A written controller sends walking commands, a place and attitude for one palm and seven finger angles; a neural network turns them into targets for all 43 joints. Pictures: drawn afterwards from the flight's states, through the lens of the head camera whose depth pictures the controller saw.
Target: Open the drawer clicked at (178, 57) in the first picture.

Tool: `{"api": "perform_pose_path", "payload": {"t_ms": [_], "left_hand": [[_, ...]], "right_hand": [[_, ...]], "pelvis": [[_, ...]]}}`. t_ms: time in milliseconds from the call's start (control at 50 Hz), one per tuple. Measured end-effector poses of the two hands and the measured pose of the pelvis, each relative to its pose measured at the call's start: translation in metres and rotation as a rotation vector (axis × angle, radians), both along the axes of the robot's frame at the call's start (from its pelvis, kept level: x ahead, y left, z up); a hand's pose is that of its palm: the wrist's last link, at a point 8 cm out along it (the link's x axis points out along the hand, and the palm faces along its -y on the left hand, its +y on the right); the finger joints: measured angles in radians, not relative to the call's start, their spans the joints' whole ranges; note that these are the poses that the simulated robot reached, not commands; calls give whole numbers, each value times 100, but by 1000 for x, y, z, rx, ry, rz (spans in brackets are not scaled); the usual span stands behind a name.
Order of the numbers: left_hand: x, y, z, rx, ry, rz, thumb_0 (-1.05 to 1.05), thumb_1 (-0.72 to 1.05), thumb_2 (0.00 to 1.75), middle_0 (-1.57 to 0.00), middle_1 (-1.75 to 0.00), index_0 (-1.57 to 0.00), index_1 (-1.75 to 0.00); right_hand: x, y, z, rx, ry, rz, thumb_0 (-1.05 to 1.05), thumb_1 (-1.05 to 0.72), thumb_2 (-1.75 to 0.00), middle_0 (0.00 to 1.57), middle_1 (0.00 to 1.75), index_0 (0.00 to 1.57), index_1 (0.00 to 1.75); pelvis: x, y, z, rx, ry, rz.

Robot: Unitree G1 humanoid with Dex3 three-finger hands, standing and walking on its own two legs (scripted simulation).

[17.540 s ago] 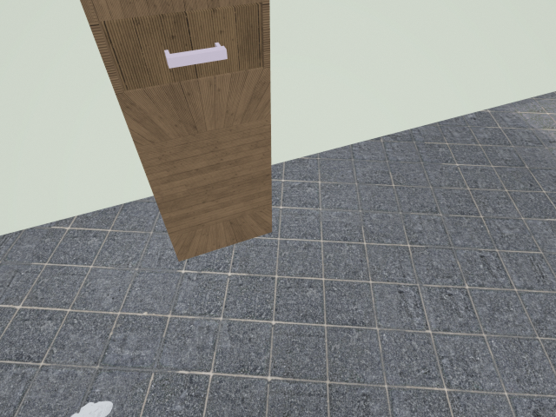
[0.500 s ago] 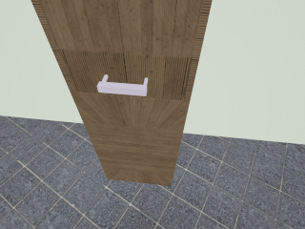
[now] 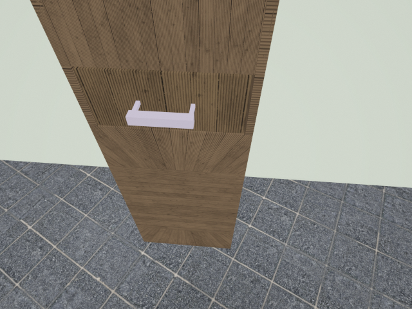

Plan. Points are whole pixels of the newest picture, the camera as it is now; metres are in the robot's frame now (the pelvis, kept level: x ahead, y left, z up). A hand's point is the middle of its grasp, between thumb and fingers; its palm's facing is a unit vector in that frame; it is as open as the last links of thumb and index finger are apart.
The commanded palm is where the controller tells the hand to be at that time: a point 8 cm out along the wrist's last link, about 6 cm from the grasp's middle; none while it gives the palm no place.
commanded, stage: look again from close up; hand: left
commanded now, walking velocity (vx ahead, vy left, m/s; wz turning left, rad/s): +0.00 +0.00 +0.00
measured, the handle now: (162, 112) +0.50 +0.13 +0.11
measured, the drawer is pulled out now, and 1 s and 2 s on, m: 0.00 0.00 0.00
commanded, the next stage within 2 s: raise the hand with hooked fingers in 0.40 s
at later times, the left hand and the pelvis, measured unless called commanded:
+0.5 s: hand out of the picture -0.05 +0.17 -0.17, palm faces +0.01 -0.98 -0.19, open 7.4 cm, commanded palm +0.05 +0.21 -0.07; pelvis -0.04 +0.00 +0.00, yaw -1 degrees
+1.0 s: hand out of the picture +0.11 +0.19 -0.04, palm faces -0.03 -0.20 -0.98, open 9.0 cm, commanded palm +0.11 +0.21 +0.05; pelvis -0.07 -0.02 -0.03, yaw -1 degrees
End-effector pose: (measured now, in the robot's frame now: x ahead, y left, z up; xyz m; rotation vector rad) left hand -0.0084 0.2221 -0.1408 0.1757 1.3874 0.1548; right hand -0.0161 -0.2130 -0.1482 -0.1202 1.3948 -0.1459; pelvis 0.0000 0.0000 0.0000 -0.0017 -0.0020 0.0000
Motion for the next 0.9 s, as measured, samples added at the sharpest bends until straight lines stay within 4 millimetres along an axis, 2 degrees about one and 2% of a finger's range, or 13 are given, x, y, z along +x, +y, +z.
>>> {"api": "perform_pose_path", "payload": {"t_ms": [160,260,360,520,540,560,600,640,720,760,780,820,900], "left_hand": [[-1,1,-3,9,-62,5,1,91,90,-19,-30,-20,-30],[-5,-3,-2,-5,-93,-3,1,91,90,-19,-30,-20,-30],[-18,-5,-2,-18,-86,-8,1,91,90,-20,-30,-20,-30],[-51,-3,-4,-23,-24,-8,1,91,90,-20,-30,-20,-30],[-45,-2,1,-11,-47,-51,1,91,90,-20,-30,-20,-30],[-30,1,13,26,-140,-101,2,91,90,-20,-31,-20,-30],[5,15,48,161,-368,-147,3,92,89,-20,-31,-21,-31],[43,20,88,278,-573,-206,4,91,89,-20,-32,-21,-32],[111,5,167,570,-938,-472,3,84,86,-20,-36,-21,-35],[134,-9,193,720,-1060,-601,3,80,85,-20,-38,-21,-38],[140,-15,200,776,-1096,-653,2,78,84,-20,-39,-21,-39],[144,-27,201,847,-1120,-745,2,74,82,-20,-42,-21,-42],[126,-38,175,884,-1044,-878,1,64,78,-21,-48,-22,-47]], "right_hand": [[28,-16,1,-37,-128,3,1,-92,-90,20,30,20,30],[33,-18,7,-41,-172,18,0,-92,-90,20,30,20,30],[20,-17,10,-40,-163,22,0,-92,-90,20,30,20,30],[-25,-9,8,-26,-68,7,0,-92,-90,20,30,20,30],[-28,-8,9,-28,-86,7,0,-91,-90,20,30,20,30],[-27,-8,11,-39,-140,12,1,-91,-90,20,30,20,30],[-19,-9,14,-59,-270,3,1,-91,-90,20,30,20,30],[-4,-11,16,-61,-397,-4,1,-91,-90,20,30,20,30],[43,-17,22,-49,-626,60,1,-91,-90,20,30,20,30],[68,-21,30,-44,-706,97,1,-91,-90,20,30,20,30],[80,-23,35,-40,-737,108,1,-91,-90,20,30,20,30],[101,-27,47,-35,-775,125,1,-91,-90,20,30,20,30],[135,-34,69,-50,-777,181,1,-91,-90,20,30,20,30]], "pelvis": [[-7,-1,-3,-1,-38,-12],[-18,0,-1,0,-52,-16],[-30,0,1,0,-54,-18],[-46,3,2,-6,-47,-18],[-49,4,1,-4,-51,-20],[-52,4,0,3,-54,-24],[-56,4,-3,16,-49,-15],[-60,5,-6,23,-47,2],[-70,5,-15,25,-31,36],[-75,3,-18,26,-15,34],[-77,2,-20,28,-7,22],[-79,0,-22,35,5,-12],[-80,-10,-25,49,19,-39]]}}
